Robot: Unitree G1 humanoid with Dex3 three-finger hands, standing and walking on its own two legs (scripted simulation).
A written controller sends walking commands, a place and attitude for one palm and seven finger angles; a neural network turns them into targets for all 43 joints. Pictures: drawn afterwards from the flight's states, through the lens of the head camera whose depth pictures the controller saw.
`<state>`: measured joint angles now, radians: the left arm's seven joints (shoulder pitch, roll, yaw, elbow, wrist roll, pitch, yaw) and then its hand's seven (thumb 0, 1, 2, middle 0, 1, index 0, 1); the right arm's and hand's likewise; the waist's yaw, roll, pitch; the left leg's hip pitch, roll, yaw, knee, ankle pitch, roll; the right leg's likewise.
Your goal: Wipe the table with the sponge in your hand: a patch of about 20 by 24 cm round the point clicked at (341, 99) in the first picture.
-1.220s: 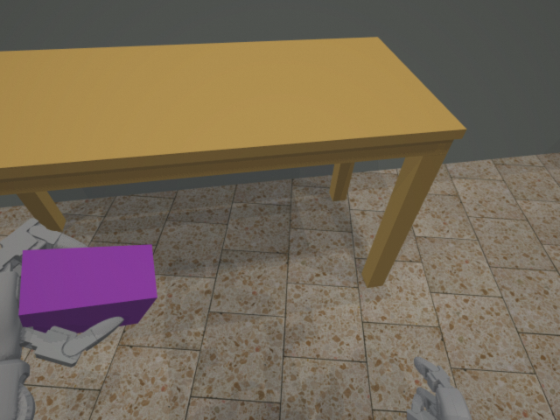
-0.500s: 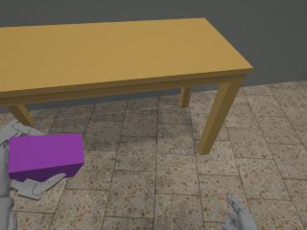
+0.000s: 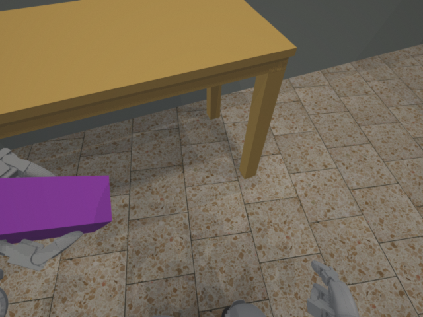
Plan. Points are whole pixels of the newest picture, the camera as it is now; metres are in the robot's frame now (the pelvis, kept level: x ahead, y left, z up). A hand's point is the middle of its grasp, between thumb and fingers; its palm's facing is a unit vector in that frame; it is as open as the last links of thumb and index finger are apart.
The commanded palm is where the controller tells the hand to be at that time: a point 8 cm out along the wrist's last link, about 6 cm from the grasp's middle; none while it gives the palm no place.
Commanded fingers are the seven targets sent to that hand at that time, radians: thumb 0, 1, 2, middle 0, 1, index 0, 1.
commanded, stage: walk to a spot facing it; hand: left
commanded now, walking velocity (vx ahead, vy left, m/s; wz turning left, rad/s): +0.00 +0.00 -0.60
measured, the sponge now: (70, 209) +0.23 +0.21 +0.15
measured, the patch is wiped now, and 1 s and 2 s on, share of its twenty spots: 0.00 0.00 0.00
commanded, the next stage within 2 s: turn to face it in 1.18 s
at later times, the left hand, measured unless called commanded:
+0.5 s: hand (170, 203) +0.23 +0.07 +0.18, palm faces +0.02 -0.83 -0.55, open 10.2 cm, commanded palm +0.20 +0.14 +0.19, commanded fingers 0.00 0.10 1.30 -1.20 -1.60 -1.20 -1.60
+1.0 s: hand (183, 147) +0.32 +0.07 +0.19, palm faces +0.10 -0.91 -0.39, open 10.2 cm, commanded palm +0.28 +0.11 +0.19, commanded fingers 0.00 0.10 1.30 -1.20 -1.60 -1.20 -1.60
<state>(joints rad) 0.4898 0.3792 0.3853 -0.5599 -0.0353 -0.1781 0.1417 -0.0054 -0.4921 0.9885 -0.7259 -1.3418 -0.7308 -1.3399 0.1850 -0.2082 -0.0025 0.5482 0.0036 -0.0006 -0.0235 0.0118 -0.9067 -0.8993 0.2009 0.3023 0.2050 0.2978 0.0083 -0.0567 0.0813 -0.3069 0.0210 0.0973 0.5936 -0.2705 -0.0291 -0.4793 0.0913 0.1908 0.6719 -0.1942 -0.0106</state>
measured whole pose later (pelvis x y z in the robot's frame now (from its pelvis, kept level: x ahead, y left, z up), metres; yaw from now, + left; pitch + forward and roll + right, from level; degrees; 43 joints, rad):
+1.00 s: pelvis +0.03 -0.08 +0.01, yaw -23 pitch +0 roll +1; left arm 0.44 0.38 0.35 -0.43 -0.02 -0.20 0.15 -0.01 -0.49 0.99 -0.73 -1.34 -0.73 -1.34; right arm 0.23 -0.17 0.03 0.58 0.00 -0.07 -0.06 0.01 -0.91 -0.90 0.20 0.30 0.21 0.30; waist 0.02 -0.02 -0.04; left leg -0.18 0.05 0.14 0.49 -0.31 0.00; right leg -0.35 0.08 0.00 0.85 -0.42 -0.04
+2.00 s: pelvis +0.15 -0.24 +0.01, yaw -13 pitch +1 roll -3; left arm 0.51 0.41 0.39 -0.66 -0.06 -0.16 0.14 -0.01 -0.50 0.99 -0.72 -1.35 -0.73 -1.34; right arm 0.13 -0.12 0.03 0.56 0.00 -0.12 -0.01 0.01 -0.90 -0.90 0.21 0.30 0.21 0.30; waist 0.02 0.06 0.08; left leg -0.42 0.05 -0.10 0.54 -0.15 -0.03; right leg -0.31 0.01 -0.05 0.76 -0.50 0.08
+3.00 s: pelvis +0.07 -0.27 +0.02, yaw +0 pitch +1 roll +0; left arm 0.44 0.37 0.35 -0.42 0.00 -0.20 0.14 -0.01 -0.50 1.00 -0.71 -1.36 -0.73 -1.35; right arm 0.26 -0.15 0.04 0.66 -0.01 -0.13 -0.05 0.01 -0.90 -0.90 0.21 0.30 0.21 0.30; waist 0.02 0.04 0.01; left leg -0.20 0.04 0.10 0.50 -0.31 0.01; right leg -0.29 -0.04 -0.14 0.55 -0.34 0.03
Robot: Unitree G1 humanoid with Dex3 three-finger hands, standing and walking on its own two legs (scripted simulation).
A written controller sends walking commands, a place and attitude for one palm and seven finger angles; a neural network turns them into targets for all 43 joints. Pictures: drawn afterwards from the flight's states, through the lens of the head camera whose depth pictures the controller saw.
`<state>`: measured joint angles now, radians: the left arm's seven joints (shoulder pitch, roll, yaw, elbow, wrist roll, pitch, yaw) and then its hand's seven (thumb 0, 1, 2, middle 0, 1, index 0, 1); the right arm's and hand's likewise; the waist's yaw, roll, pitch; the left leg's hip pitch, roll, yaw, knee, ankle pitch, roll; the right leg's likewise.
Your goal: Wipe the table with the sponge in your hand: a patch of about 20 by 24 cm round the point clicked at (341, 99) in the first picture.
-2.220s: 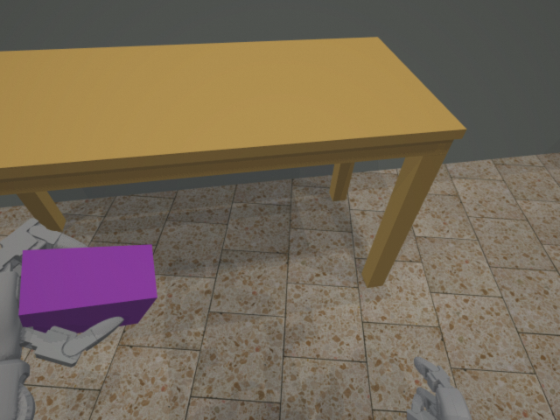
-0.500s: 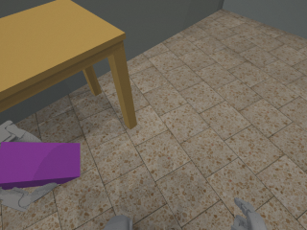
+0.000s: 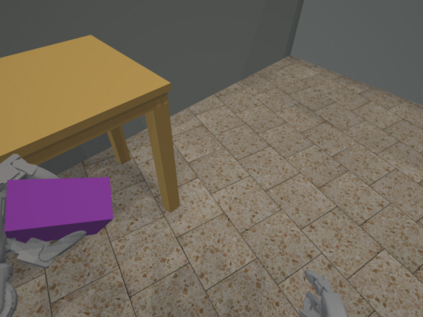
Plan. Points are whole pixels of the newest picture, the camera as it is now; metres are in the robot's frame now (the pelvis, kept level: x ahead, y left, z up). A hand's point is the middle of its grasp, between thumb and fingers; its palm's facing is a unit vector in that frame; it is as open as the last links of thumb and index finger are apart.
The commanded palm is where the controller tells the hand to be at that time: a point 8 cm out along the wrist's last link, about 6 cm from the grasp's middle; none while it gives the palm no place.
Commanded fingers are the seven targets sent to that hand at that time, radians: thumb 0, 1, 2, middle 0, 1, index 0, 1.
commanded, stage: walk to a spot facing it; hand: left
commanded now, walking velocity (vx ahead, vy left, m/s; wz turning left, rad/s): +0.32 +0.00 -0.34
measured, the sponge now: (74, 210) +0.22 +0.22 +0.16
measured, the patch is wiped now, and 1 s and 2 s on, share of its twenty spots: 0.00 0.00 0.00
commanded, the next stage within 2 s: turn to face it in 0.18 s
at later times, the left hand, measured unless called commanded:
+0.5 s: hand (169, 126) +0.40 +0.11 +0.18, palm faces +0.17 -0.79 -0.59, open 10.2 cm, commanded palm +0.33 +0.19 +0.18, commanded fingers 0.00 0.10 1.30 -1.20 -1.60 -1.20 -1.60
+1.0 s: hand (133, 136) +0.35 +0.17 +0.19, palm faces +0.49 -0.73 -0.47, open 10.2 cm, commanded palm +0.29 +0.20 +0.18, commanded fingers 0.00 0.10 1.30 -1.20 -1.60 -1.20 -1.60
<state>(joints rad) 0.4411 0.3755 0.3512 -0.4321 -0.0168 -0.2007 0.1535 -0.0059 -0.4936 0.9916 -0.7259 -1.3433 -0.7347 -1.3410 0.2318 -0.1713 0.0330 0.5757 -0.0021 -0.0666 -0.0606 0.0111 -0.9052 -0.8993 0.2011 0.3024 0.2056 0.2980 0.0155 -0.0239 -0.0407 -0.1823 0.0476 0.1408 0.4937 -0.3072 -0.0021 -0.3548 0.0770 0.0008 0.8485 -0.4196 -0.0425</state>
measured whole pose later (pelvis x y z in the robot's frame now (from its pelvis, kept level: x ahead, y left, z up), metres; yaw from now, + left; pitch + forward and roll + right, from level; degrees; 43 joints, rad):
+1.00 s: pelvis +0.18 -0.10 +0.00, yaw +9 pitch +1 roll -3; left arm 0.51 0.41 0.39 -0.66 -0.06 -0.16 0.14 -0.01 -0.50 0.99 -0.72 -1.35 -0.73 -1.34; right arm 0.13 -0.12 0.03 0.56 0.00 -0.12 -0.01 0.01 -0.90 -0.90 0.21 0.30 0.21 0.30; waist 0.02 0.06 0.08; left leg -0.42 0.05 -0.10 0.54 -0.15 -0.03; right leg -0.31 0.01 -0.05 0.76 -0.50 0.08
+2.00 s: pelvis +0.11 -0.15 +0.00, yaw +23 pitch +1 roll +0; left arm 0.44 0.37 0.35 -0.42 0.00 -0.20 0.14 -0.01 -0.50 1.00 -0.71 -1.36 -0.73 -1.35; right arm 0.26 -0.15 0.04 0.66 -0.01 -0.13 -0.05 0.01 -0.90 -0.90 0.21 0.30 0.21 0.30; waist 0.02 0.04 0.01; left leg -0.20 0.04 0.10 0.50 -0.31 0.01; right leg -0.29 -0.04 -0.14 0.55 -0.34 0.03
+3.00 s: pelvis +0.32 -0.08 +0.01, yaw +25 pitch +1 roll +3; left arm 0.48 0.34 0.33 -0.47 0.00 -0.22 0.14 -0.01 -0.50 1.00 -0.71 -1.36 -0.73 -1.35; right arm 0.17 -0.26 -0.04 0.63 0.00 -0.06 -0.05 0.01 -0.91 -0.90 0.20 0.30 0.20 0.30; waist -0.01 -0.01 0.09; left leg -0.51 0.08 0.08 0.95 -0.32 -0.02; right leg -0.20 -0.05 -0.17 0.47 -0.29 -0.06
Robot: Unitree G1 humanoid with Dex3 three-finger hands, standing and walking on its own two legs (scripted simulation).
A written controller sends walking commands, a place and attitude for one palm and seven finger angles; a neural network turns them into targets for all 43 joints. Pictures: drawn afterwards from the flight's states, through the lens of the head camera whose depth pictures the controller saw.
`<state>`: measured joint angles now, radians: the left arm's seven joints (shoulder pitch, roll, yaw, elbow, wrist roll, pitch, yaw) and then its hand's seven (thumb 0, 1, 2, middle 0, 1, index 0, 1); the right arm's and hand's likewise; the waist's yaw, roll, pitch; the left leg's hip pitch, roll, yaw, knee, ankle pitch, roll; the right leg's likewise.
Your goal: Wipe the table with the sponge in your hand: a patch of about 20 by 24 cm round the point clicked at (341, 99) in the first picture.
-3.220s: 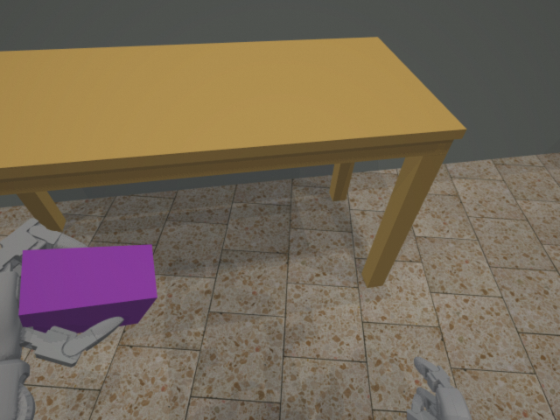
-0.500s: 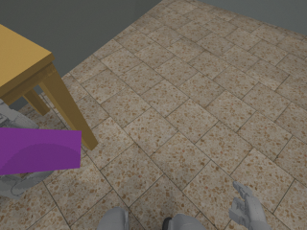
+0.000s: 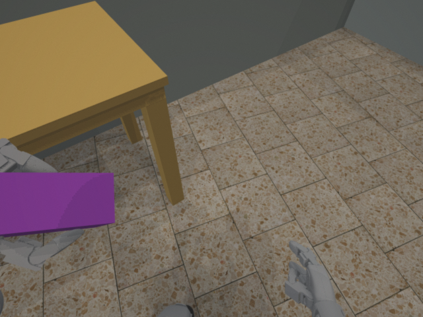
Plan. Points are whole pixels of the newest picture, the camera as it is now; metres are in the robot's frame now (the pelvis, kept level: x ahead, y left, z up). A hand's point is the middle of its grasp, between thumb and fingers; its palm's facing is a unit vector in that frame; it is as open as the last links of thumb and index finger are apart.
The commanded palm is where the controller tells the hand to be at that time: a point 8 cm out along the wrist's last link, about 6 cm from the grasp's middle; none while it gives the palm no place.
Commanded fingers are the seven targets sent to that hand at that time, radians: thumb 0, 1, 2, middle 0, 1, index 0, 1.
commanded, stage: turn to face it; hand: left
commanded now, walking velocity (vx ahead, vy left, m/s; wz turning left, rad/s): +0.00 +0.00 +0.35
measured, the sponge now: (71, 205) +0.22 +0.20 +0.18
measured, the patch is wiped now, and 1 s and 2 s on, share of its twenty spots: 0.00 0.00 0.00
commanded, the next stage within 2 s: take the last steps up to it in 0.22 s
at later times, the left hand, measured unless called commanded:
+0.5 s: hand out of the picture +0.09 +0.22 +0.19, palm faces +0.55 -0.70 -0.45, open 10.2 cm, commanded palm +0.02 +0.25 +0.18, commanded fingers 0.00 0.10 1.30 -1.20 -1.60 -1.20 -1.60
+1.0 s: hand out of the picture +0.08 +0.25 +0.17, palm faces +0.58 -0.67 -0.47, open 10.2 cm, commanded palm +0.01 +0.27 +0.18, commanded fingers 0.00 0.10 1.30 -1.20 -1.60 -1.20 -1.60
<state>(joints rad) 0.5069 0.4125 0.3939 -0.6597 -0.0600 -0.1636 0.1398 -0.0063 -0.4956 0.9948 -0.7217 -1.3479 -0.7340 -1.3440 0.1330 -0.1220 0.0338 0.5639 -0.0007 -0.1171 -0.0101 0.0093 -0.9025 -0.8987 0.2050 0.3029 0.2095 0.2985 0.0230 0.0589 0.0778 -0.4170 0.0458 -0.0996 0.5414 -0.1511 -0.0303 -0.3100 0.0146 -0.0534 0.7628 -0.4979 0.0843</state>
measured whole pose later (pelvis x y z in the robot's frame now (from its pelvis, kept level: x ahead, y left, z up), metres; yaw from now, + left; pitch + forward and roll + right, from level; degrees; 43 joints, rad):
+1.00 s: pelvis -0.08 -0.04 +0.00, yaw +13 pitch +1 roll +0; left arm 0.44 0.37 0.35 -0.42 0.00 -0.20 0.14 -0.01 -0.50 1.00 -0.71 -1.36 -0.73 -1.35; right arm 0.26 -0.15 0.04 0.66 -0.01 -0.13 -0.05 0.01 -0.90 -0.90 0.21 0.30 0.21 0.30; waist 0.02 0.04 0.01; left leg -0.20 0.04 0.10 0.50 -0.31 0.01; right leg -0.29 -0.04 -0.14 0.55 -0.34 0.03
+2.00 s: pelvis +0.14 +0.00 +0.01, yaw +16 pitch +1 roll +3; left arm 0.48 0.34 0.33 -0.47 0.00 -0.22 0.14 -0.01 -0.50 1.00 -0.71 -1.36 -0.73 -1.35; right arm 0.17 -0.26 -0.04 0.63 0.00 -0.06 -0.05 0.01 -0.91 -0.90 0.20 0.30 0.20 0.30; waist -0.01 -0.01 0.09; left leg -0.51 0.08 0.08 0.95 -0.32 -0.02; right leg -0.20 -0.05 -0.17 0.47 -0.29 -0.06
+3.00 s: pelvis +0.34 +0.04 +0.00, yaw +17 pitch +0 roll +2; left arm 0.55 0.40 0.40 -0.59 -0.02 -0.24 0.17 -0.01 -0.50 1.01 -0.71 -1.37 -0.73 -1.35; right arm 0.21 -0.26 -0.06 0.57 0.00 -0.04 -0.05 0.01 -0.91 -0.90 0.20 0.30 0.20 0.30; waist 0.00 -0.02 0.07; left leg -0.36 0.05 0.14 0.58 -0.23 -0.01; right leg -0.20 -0.08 -0.18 0.54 -0.34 -0.03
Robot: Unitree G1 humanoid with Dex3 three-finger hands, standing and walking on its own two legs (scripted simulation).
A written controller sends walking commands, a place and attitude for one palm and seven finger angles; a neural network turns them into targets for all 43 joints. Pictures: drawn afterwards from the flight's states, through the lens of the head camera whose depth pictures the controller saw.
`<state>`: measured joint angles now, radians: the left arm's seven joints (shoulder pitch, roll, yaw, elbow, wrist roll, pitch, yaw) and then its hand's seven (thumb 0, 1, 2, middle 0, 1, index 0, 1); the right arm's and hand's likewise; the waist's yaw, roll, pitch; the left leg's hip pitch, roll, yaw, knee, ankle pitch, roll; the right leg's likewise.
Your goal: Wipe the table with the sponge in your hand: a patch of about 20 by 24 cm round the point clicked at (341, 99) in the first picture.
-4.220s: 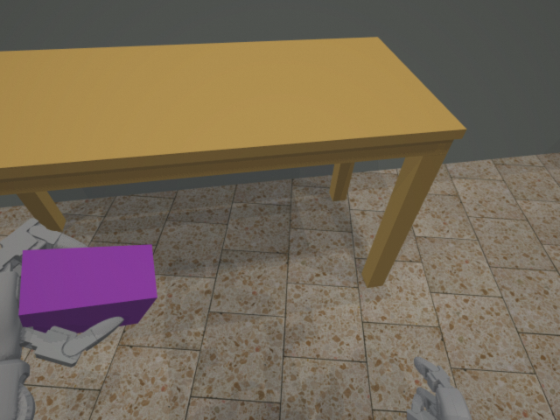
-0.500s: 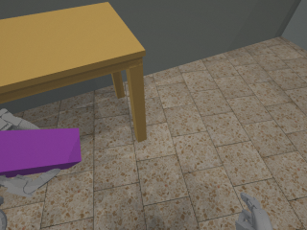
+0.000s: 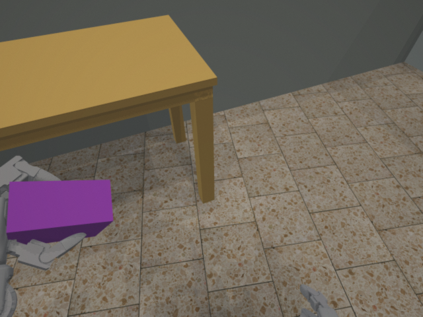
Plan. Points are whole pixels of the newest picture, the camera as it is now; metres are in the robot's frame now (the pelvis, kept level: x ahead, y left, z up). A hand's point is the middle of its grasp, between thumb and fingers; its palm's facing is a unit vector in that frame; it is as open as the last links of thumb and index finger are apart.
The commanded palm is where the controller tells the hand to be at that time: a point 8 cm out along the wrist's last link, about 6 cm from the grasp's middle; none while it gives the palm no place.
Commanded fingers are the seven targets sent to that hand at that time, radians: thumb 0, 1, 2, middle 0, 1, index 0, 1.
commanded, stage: take the last steps up to it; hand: left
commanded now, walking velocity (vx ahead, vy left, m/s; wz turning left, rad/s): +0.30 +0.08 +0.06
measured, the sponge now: (74, 212) +0.23 +0.22 +0.15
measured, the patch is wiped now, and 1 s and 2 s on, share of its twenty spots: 0.00 0.00 0.00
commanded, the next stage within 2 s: come to a stop and stand still in 1.92 s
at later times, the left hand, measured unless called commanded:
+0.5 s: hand (62, 147) +0.34 +0.28 +0.17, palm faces +0.43 -0.79 -0.43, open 10.2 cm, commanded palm +0.27 +0.31 +0.18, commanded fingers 0.00 0.10 1.30 -1.20 -1.60 -1.20 -1.60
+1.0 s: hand (114, 114) +0.44 +0.23 +0.16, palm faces +0.38 -0.80 -0.48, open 10.2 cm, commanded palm +0.37 +0.28 +0.18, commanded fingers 0.00 0.10 1.30 -1.20 -1.60 -1.20 -1.60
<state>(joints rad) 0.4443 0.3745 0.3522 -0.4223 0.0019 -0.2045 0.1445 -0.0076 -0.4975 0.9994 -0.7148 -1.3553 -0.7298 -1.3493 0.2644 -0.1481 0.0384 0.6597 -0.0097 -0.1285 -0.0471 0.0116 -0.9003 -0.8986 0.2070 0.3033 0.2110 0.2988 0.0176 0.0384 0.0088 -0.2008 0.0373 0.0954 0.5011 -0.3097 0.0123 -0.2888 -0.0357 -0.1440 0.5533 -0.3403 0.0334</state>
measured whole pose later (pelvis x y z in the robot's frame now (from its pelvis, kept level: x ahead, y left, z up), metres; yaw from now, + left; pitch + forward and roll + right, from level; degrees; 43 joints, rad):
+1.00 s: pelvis +0.22 -0.01 +0.01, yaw +3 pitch +1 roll +3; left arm 0.48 0.34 0.33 -0.47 0.00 -0.22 0.14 -0.01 -0.50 1.00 -0.71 -1.36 -0.73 -1.35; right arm 0.17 -0.26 -0.04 0.63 0.00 -0.06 -0.05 0.01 -0.91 -0.90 0.20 0.30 0.20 0.30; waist -0.01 -0.01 0.09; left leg -0.51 0.08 0.08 0.95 -0.32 -0.02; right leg -0.20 -0.05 -0.17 0.47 -0.29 -0.06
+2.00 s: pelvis +0.42 -0.02 +0.00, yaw +3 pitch +0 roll +2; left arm 0.55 0.40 0.40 -0.59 -0.02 -0.24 0.17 -0.01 -0.50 1.01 -0.71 -1.37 -0.73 -1.35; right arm 0.21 -0.26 -0.06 0.57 0.00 -0.04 -0.05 0.01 -0.91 -0.90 0.20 0.30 0.20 0.30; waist 0.00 -0.02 0.07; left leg -0.36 0.05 0.14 0.58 -0.23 -0.01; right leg -0.20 -0.08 -0.18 0.54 -0.34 -0.03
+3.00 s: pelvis +0.41 -0.02 +0.01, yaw +1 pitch -2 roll -2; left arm 0.38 0.35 0.35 -0.43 -0.02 -0.23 0.11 -0.01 -0.50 1.01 -0.71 -1.37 -0.73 -1.36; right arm 0.25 -0.20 0.04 0.60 -0.01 -0.16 -0.03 0.01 -0.90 -0.90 0.20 0.30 0.21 0.30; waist 0.02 -0.01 0.02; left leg -0.26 -0.01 0.01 0.45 -0.16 0.04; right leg -0.20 0.04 -0.03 0.37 -0.18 -0.01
